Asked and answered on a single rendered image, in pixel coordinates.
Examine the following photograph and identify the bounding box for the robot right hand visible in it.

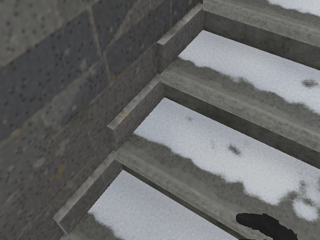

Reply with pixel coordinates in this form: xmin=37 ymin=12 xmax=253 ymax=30
xmin=236 ymin=213 xmax=298 ymax=240

